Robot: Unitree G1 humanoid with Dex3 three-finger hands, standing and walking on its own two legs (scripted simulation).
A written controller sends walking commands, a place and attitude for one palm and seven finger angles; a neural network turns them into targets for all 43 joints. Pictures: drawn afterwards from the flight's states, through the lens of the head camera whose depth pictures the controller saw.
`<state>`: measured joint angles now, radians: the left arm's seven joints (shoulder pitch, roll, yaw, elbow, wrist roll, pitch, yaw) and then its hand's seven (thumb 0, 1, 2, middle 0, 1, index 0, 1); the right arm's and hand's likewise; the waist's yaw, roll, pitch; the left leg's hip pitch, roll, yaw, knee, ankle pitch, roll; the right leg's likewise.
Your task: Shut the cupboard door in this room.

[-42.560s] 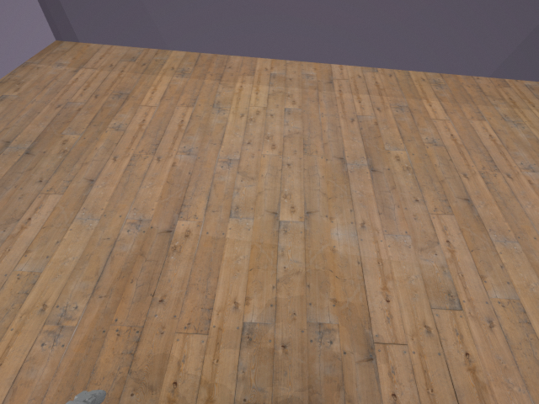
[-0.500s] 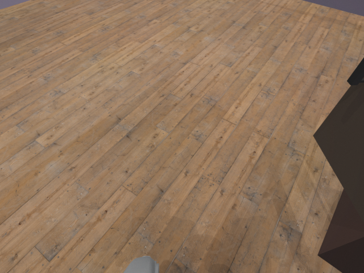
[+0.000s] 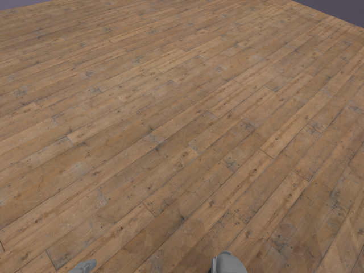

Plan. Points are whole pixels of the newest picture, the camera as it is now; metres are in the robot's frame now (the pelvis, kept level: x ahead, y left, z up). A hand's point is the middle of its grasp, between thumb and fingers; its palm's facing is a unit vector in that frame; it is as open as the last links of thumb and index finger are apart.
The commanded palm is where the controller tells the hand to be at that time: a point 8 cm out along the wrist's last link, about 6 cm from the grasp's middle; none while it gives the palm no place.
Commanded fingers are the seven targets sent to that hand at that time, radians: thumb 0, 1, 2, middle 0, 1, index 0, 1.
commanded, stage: walk to a spot facing it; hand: left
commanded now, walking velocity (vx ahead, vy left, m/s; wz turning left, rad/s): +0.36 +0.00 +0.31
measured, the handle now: out of the picture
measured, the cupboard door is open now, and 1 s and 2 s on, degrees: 45 45 45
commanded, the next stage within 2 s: turn to face it in 0.52 s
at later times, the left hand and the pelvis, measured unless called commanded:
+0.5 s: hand (124, 262) +0.17 +0.15 -0.18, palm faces +0.32 -0.93 -0.21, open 7.3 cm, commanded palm none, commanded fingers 0.00 0.90 0.90 -0.20 -0.30 -0.20 -0.30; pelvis +0.22 -0.03 +0.00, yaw +16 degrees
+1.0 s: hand (108, 190) +0.36 +0.24 -0.17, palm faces +0.30 -0.94 -0.17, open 7.4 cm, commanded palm none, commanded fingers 0.00 0.90 0.90 -0.20 -0.30 -0.20 -0.30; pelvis +0.36 +0.05 -0.01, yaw +13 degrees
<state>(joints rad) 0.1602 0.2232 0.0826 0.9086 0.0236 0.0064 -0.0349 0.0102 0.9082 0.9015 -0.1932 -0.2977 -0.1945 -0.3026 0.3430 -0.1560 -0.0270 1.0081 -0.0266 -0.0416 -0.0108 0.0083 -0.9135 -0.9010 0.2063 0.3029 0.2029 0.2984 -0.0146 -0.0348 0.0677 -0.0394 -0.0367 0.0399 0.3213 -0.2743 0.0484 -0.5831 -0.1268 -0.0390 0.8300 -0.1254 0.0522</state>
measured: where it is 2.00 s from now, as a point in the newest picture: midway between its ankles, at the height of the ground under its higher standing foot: (167, 229)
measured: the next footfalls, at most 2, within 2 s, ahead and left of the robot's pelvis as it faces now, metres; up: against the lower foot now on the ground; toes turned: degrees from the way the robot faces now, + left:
right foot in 0.16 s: +0.22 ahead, -0.15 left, +0.00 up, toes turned -2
left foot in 0.64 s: +0.38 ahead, +0.14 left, +0.00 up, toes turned +25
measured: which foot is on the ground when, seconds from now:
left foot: down 0.00-0.16, up 0.18-0.62, down 0.64-1.00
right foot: up 0.00-0.14, down 0.16-0.62, up 0.64-1.00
